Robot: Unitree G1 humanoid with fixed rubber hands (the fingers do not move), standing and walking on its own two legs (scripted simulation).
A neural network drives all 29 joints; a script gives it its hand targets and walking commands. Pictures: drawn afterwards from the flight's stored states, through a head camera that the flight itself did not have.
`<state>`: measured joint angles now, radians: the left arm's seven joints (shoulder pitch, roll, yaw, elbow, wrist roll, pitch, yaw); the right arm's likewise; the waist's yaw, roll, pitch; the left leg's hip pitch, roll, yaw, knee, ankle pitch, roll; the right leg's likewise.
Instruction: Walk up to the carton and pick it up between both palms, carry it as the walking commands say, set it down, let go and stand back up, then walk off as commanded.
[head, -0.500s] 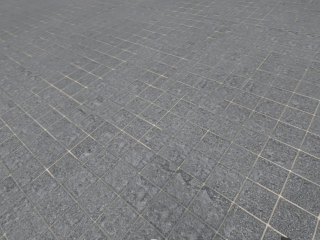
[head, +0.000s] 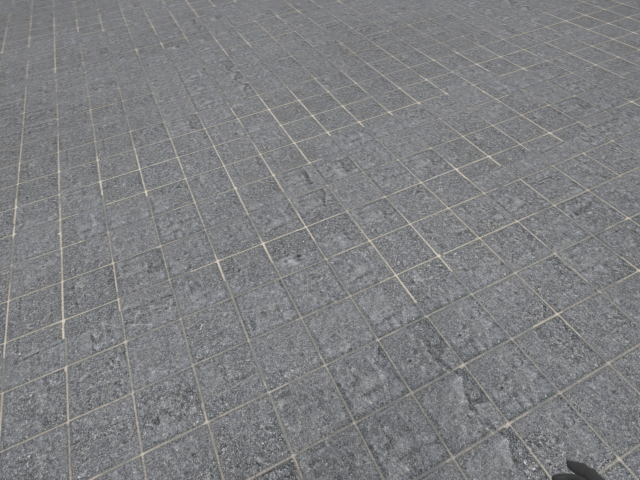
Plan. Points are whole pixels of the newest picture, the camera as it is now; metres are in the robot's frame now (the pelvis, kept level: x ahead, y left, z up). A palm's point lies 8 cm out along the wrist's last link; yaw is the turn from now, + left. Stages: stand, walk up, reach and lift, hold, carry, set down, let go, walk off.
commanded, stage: walk up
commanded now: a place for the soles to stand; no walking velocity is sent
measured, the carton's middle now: out of the picture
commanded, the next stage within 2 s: none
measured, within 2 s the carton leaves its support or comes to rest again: neither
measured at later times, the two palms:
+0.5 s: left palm out of the picture -0.03 +0.40 -0.07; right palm (416, 321) +0.38 -0.12 -0.09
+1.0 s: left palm out of the picture -0.05 +0.44 -0.08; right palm (235, 253) +0.55 +0.19 -0.10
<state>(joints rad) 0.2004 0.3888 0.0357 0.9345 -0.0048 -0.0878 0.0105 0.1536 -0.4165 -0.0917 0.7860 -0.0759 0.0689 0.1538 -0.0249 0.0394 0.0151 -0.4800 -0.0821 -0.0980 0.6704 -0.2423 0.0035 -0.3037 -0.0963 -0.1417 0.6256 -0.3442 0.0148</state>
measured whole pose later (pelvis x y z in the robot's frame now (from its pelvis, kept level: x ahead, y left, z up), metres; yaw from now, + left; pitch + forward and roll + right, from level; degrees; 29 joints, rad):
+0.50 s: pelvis +0.11 +0.08 +0.01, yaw +31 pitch +2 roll -1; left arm 0.30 0.42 0.07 0.99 0.00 -0.13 0.01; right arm 0.14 -0.45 -0.10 0.84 -0.06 0.04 0.18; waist 0.02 0.06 -0.06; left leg -0.55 0.00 -0.02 0.86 -0.32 -0.03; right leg -0.13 -0.14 -0.22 0.48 -0.36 0.07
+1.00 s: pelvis +0.23 +0.25 +0.00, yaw +56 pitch +0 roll -1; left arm 0.32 0.39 0.10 1.02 0.03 -0.14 0.00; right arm 0.09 -0.44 -0.06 0.94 -0.04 0.03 0.18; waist 0.05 0.09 -0.01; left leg -0.54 0.04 0.04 0.86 -0.31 0.00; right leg -0.02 -0.15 -0.32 0.46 -0.39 0.07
